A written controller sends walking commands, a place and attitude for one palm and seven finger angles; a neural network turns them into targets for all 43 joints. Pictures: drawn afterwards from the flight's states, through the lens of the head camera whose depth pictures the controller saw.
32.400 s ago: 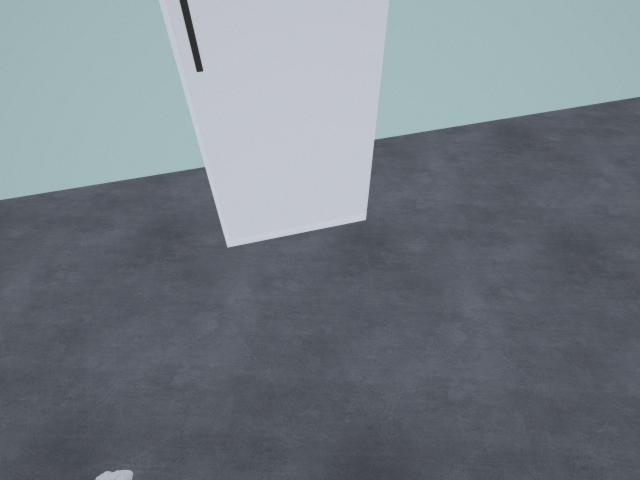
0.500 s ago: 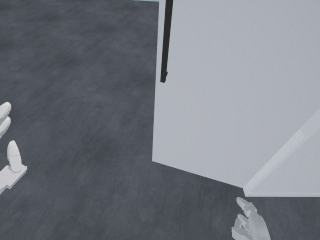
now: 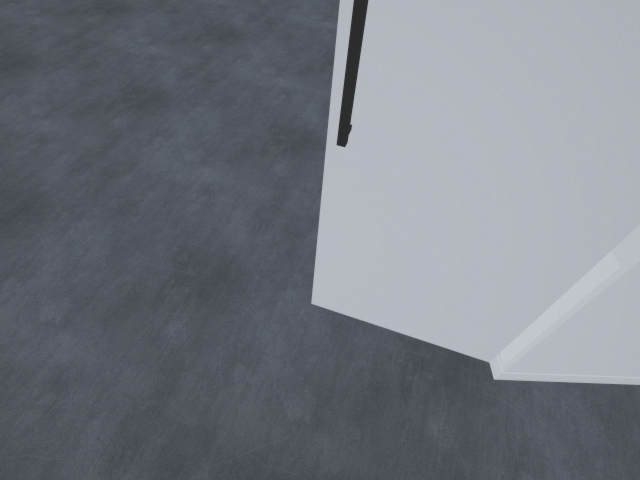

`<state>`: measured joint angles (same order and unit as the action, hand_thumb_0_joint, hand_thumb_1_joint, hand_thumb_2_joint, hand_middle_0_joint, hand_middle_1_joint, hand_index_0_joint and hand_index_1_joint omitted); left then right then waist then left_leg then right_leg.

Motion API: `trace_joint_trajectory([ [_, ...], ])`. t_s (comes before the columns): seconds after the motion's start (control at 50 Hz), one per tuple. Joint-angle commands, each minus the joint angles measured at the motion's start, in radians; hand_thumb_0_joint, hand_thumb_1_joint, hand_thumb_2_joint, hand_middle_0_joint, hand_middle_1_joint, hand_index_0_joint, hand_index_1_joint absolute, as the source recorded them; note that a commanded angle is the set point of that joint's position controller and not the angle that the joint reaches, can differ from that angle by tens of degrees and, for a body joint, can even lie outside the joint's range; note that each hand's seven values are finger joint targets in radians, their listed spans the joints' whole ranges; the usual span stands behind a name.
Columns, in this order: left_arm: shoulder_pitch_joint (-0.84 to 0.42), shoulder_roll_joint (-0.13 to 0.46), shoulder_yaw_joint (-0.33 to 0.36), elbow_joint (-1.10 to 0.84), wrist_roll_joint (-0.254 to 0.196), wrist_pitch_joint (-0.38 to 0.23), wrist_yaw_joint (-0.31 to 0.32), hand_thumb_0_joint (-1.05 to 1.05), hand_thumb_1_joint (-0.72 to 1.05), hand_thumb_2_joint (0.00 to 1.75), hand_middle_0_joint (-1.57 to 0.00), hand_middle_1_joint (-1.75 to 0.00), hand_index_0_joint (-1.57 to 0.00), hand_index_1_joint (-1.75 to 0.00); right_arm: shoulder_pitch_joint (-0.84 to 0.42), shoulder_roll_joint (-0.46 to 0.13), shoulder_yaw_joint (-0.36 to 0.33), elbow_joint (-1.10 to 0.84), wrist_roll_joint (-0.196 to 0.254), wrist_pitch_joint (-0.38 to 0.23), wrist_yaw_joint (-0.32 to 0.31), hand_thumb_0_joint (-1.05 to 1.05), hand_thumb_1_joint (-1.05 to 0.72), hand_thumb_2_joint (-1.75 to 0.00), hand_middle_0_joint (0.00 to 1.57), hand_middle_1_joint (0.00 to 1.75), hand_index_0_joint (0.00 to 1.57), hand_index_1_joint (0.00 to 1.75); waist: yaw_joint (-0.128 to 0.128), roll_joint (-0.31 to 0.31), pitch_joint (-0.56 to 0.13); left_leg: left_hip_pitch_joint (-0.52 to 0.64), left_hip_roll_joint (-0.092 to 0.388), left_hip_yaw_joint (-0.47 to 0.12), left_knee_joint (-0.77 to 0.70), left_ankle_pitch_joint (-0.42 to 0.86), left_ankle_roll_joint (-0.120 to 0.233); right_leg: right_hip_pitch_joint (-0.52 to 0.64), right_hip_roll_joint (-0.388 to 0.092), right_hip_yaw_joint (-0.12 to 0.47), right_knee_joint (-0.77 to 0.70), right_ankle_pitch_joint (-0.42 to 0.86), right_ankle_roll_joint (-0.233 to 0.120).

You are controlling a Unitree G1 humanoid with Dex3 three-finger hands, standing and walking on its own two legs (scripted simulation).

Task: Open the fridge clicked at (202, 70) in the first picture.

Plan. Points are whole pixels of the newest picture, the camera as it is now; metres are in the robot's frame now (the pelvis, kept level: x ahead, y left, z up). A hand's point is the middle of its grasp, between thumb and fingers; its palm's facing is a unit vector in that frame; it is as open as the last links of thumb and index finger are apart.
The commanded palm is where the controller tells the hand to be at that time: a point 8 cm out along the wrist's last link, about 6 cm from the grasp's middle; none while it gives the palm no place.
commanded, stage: let the arm hang, fingers relaxed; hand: left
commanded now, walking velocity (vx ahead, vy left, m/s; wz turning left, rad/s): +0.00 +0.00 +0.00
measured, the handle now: (356, 56) +0.68 +0.00 +0.18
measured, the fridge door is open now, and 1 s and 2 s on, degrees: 72 72 72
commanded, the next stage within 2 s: look to check the result in 0.66 s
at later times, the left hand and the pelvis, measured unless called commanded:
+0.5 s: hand out of the picture +0.04 +0.18 -0.17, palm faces +0.00 -0.98 -0.20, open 7.3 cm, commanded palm none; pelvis +0.01 +0.00 +0.00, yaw -1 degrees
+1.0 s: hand out of the picture +0.08 +0.20 -0.16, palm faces -0.02 -0.96 -0.27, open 7.3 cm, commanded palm none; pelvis +0.03 -0.02 +0.01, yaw -1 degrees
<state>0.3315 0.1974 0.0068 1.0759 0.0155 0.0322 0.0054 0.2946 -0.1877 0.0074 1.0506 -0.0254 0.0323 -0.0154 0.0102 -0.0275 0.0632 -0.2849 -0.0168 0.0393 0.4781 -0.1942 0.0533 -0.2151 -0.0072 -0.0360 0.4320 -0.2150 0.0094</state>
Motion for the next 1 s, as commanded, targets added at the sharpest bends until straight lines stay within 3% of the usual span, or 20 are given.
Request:
trace_joint_trajectory([
  [0.0, -0.008, 0.111, 0.022, -0.002, 0.001, -0.041, 0.014, 0.00, 0.90, 0.90, -0.20, -0.30, -0.20, -0.30, 0.010, -0.122, -0.040, -0.028, 0.008, -0.033, -0.016, 0.00, -0.90, -0.90, 0.20, 0.30, 0.20, 0.30, -0.017, 0.072, -0.049, 0.032, 0.119, -0.150, -0.166, -0.121, 0.001, 0.005, -0.078, 0.086, -0.099, -0.049, -0.058],
  [0.26, 0.003, 0.081, 0.023, 0.059, 0.005, -0.037, 0.024, 0.00, 0.90, 0.90, -0.20, -0.30, -0.20, -0.30, 0.035, -0.099, -0.047, 0.029, 0.005, -0.034, -0.021, 0.00, -0.90, -0.90, 0.20, 0.30, 0.20, 0.30, -0.011, 0.024, 0.023, 0.017, 0.132, -0.160, -0.215, -0.153, 0.006, -0.024, -0.071, 0.080, -0.081, -0.054, -0.048],
  [0.4, -0.037, 0.089, 0.028, 0.043, 0.006, -0.042, 0.025, 0.00, 0.90, 0.90, -0.20, -0.30, -0.20, -0.30, 0.009, -0.090, -0.045, 0.033, 0.003, -0.039, -0.017, 0.00, -0.90, -0.90, 0.20, 0.30, 0.20, 0.30, -0.014, 0.022, 0.017, 0.034, 0.123, -0.137, -0.200, -0.078, -0.003, -0.015, -0.078, 0.094, -0.088, -0.018, -0.046],
  [0.58, -0.097, 0.131, 0.035, 0.022, 0.002, -0.054, 0.022, 0.00, 0.90, 0.90, -0.20, -0.30, -0.20, -0.30, -0.039, -0.124, -0.044, 0.032, 0.006, -0.047, -0.015, 0.00, -0.90, -0.90, 0.20, 0.30, 0.20, 0.30, -0.016, 0.033, -0.030, 0.091, 0.119, -0.112, -0.162, 0.067, -0.014, 0.023, -0.095, 0.105, -0.110, 0.058, -0.049],
  [0.98, -0.192, 0.233, 0.043, 0.020, -0.002, -0.066, 0.013, 0.00, 0.90, 0.90, -0.20, -0.30, -0.20, -0.30, -0.149, -0.231, -0.052, 0.039, 0.008, -0.047, -0.012, 0.00, -0.90, -0.90, 0.20, 0.30, 0.20, 0.30, -0.020, 0.027, -0.073, 0.175, 0.136, -0.106, -0.167, 0.135, -0.022, 0.072, -0.111, 0.117, -0.158, 0.148, -0.056],
])
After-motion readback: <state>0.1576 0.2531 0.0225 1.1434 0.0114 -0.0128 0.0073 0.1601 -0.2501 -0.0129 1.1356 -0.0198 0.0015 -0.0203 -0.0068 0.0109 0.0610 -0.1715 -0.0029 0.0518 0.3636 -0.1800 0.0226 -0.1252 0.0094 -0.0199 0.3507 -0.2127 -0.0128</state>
